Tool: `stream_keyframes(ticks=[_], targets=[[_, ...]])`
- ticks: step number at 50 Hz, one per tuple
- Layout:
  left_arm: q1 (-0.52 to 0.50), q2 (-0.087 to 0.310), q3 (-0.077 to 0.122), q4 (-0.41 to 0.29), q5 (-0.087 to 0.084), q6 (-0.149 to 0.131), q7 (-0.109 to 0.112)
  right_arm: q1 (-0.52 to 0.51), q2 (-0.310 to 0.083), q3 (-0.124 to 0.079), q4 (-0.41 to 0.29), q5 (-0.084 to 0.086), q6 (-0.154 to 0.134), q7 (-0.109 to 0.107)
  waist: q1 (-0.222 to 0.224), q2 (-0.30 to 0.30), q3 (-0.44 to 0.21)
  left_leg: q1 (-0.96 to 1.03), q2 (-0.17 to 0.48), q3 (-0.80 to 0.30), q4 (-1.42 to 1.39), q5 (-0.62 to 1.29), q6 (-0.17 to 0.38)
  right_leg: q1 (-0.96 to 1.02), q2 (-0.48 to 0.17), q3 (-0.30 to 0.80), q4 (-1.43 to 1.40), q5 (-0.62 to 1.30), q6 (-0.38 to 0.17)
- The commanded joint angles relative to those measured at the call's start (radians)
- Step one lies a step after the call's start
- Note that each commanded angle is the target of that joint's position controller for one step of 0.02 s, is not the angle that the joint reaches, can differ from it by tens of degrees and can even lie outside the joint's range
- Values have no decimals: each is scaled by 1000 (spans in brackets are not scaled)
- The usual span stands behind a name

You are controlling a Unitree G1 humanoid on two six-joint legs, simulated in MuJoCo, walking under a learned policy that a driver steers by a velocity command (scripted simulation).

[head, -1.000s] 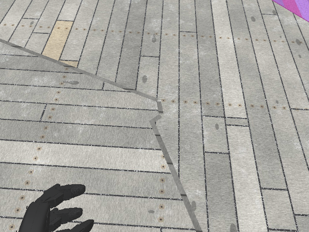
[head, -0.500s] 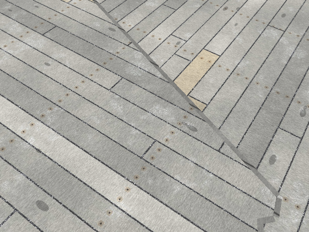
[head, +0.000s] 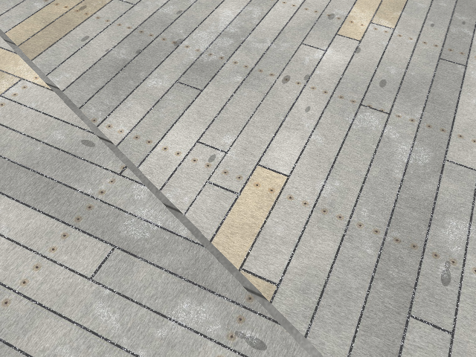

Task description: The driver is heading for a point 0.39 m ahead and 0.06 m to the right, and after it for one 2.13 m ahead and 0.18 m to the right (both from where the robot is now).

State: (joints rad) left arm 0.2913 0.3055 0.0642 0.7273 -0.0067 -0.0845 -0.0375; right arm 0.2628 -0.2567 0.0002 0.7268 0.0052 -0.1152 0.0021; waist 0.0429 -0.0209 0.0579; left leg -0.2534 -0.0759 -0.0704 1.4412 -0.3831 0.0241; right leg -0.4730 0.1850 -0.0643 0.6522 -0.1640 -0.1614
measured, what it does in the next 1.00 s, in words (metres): walks ahead: left foot, then right foot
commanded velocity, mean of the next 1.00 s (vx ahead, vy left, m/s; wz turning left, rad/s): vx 1.00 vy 0.00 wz -0.11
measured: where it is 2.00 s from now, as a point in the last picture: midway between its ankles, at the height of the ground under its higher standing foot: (249, 84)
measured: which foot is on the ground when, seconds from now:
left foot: up 0.00-0.30, down 0.32-0.72, up 0.74-1.00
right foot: down 0.00-0.30, up 0.32-0.70, down 0.72-1.00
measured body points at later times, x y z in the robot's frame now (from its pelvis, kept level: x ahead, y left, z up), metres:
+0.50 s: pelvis +0.44 +0.04 +0.03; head +0.45 +0.03 +0.48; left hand +0.70 +0.22 -0.05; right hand +0.38 -0.25 -0.07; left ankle +0.49 +0.17 -0.70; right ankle +0.36 -0.05 -0.60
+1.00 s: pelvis +0.83 -0.11 +0.02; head +0.84 -0.09 +0.47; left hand +0.85 +0.19 -0.11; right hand +1.02 -0.39 -0.03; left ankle +1.00 +0.00 -0.62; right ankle +0.69 -0.24 -0.70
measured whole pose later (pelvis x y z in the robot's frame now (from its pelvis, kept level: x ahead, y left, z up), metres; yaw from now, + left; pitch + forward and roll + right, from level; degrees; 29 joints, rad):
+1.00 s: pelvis +0.83 -0.11 +0.02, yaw -4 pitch +0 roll -5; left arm 0.42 0.33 0.10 0.85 0.00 -0.09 0.01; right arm 0.14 -0.33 -0.06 0.61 0.03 -0.02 0.02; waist 0.07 0.04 0.00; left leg -0.84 0.14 0.00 1.13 -0.11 0.03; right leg 0.07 0.00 -0.20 0.31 -0.37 0.06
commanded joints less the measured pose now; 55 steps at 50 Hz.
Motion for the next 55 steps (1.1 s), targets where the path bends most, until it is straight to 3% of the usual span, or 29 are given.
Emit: stream_keyframes(ticks=[1, 3, 7, 9, 12, 14, 15, 16, 17, 18, 19, 20, 21, 23, 25, 28, 30, 33, 35, 36, 37, 38, 39, 41, 42, 45, 48, 51, 55], targets=[[64, 108, 22, -73, 22, -19, 8, -73, -107, -13, -175, -17, -60, 17, -66, 184, -55, -458, 90, -120, -60, 77, 40, 326, -323, 801, -472, -433, -194], [-4, 92, 16, -86, 4, -13, 11, -33, -115, -21, -164, -23, -34, -1, -125, 114, 6, -390, 135, -95, -187, 84, 0, 144, -238, 642, -490, -275, -190], [23, 94, 19, -70, -36, -10, 38, -240, -72, -5, -242, -50, -25, -19, -37, 43, 67, -187, 115, 7, -635, 345, -81, -103, -118, 426, -475, -52, -131], [84, 109, 27, -43, -43, 0, 42, -311, -51, -7, -267, -24, -28, -17, 25, -14, 12, -44, 60, 19, -789, 500, -104, -104, -113, 445, -452, -102, -84], [119, 90, 27, -19, -54, 14, 50, -338, -108, -41, -277, 25, -31, -18, 42, -69, -19, -52, 50, -52, -955, 473, -117, 129, -141, 532, -344, -157, -48], [109, 85, 31, -15, -45, 27, 52, -278, -158, -72, -265, 38, -44, -17, -5, -95, -60, -5, 53, -56, -1002, 382, -86, 260, -171, 562, -200, 9, -16], [85, 86, 30, -25, -32, 31, 46, -136, -191, -95, -241, 39, -50, -16, -91, -98, -154, 143, 77, -52, -984, 330, -50, 279, -155, 524, -24, 165, 19], [44, 36, 9, -61, 1, 33, 36, 111, -223, -110, -205, 34, -45, -23, -208, -67, -342, 470, 207, -139, -878, 188, 7, 138, -136, 451, 276, 147, 52], [210, -82, -31, -103, -34, 19, 25, 221, -313, -123, -165, -8, -36, -13, -125, 387, -534, 856, 493, -720, -1023, -227, 203, -232, -23, 319, 645, -395, 104], [188, -14, -38, -109, -74, 21, 37, 200, -262, -121, -161, 0, -26, -1, -142, 461, -479, 813, 539, -933, -1120, -538, 203, -406, -149, 259, 807, -342, 103], [74, 51, -25, -99, -55, 24, 43, 168, -177, -106, -164, 2, -17, -7, -184, 294, -302, 677, 462, -773, -1139, -446, 161, -451, -182, 223, 832, -243, 103], [-14, 61, -23, -108, -25, 20, 40, 166, -160, -99, -129, -9, -5, -7, -186, 118, -179, 531, 396, -593, -1142, -228, 138, -425, -207, 189, 793, -187, 102], [-111, 43, -26, -141, -2, 6, 35, 172, -156, -96, -101, -24, 0, 0, -180, 47, -84, 404, 342, -490, -1153, -73, 144, -405, -216, 182, 738, -175, 95], [-137, -8, -37, -174, -18, -2, 21, 151, -97, -72, -59, -24, -1, 13, -102, 113, -24, 252, 288, -410, -1201, 12, 173, -332, -240, 193, 637, -192, 84], [-131, -18, -44, -173, -15, -1, 13, 122, -59, -57, -46, 12, 1, 23, -46, 128, 4, 173, 271, -381, -1230, 70, 202, -310, -272, 173, 501, -214, 94], [-222, -6, -60, -202, 16, -30, -8, 74, -159, -88, -59, 29, 0, 7, -34, 83, 45, 18, 256, -292, -1266, 181, 200, -179, -277, 154, 182, -14, 133], [-275, 15, -57, -206, 11, -44, -18, 93, -216, -104, -55, 35, -2, 2, -47, 75, 31, -114, 255, -247, -1318, 189, 184, 59, -226, 113, 59, 133, 155], [-292, 68, -29, -207, -11, -47, -4, 172, -195, -91, -19, 41, 8, 2, -39, 105, 32, -56, 270, -242, -1277, 268, 151, 203, -198, 115, -56, 146, 151], [-141, 141, 16, -180, -10, -48, 15, 198, -196, -83, 0, 26, 19, 3, 66, 101, -91, -35, 199, -163, -976, 603, 95, 433, -170, 77, -83, 69, 116], [66, 166, 35, -145, -2, -42, 30, 162, -179, -73, -25, 9, 18, 3, 179, 90, -225, -212, 155, -132, -679, 554, 53, 723, -263, 149, -30, 5, 87], [212, 262, 54, -116, 21, -28, 37, 297, -19, -30, -49, 15, 6, -1, 125, -208, -449, -453, 66, -70, -266, -43, 16, 1025, -566, 618, -127, -338, -30], [231, 236, 49, -102, 12, -24, 23, 305, -41, -24, -63, 71, 1, -9, 120, -328, -492, -586, 81, -96, -61, -91, 19, 992, -629, 987, -353, -678, -89], [162, 165, 35, -90, -3, -20, 29, 186, -97, -43, -69, 88, 9, -19, 120, -221, -269, -700, 125, -59, 23, -19, 12, 860, -604, 863, -387, -640, -61], [78, 69, 10, -58, 15, -14, 30, 62, -97, -47, -82, 43, 29, -18, 67, -51, -83, -667, 201, -25, -11, 68, 12, 600, -536, 552, -380, -307, -29], [31, 39, 6, -48, 33, -16, 29, 60, -72, -49, -90, 38, 45, -8, 15, -87, -36, -611, 232, -43, -58, 86, 12, 488, -512, 445, -393, -182, -22], [-90, 8, 7, -26, 13, -26, 28, 27, -18, -40, -118, 47, 96, 7, -71, -89, 55, -580, 289, -57, -116, 69, 4, 309, -517, 235, -491, -25, 1], [-145, 71, 26, -20, 13, -39, 45, -1, -32, -38, -144, 26, 102, 24, -114, -55, 71, -546, 293, -33, -264, 281, -2, 271, -467, 8, -537, 98, 30], [-107, 137, 43, -2, 5, -39, 50, -117, -68, -44, -156, 19, 89, 54, -72, 51, 81, -373, 224, 107, -542, 488, 44, 298, -392, -154, -571, 150, 79], [-79, 273, 76, -6, -11, 4, 40, 19, -189, -99, -138, 48, 100, 61, -182, -73, -53, -118, 55, 258, -603, 299, 117, 533, -433, -195, -214, 1051, 98]])
Keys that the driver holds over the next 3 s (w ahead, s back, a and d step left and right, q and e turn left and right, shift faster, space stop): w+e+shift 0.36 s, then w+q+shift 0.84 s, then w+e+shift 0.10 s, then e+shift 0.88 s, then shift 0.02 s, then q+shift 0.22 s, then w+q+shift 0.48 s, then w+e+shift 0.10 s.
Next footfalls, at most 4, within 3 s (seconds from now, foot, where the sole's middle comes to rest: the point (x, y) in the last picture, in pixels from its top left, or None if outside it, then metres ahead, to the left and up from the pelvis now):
0.32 left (186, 334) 0.53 0.15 -0.74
0.72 right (326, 275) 0.73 -0.24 -0.74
1.14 left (255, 161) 1.17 -0.02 -0.74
1.58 right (274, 89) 1.59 -0.09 -0.74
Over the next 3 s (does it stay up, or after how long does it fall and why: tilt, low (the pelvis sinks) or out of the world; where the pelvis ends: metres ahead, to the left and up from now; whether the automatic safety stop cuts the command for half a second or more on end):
stays up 1.83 -0.01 -0.02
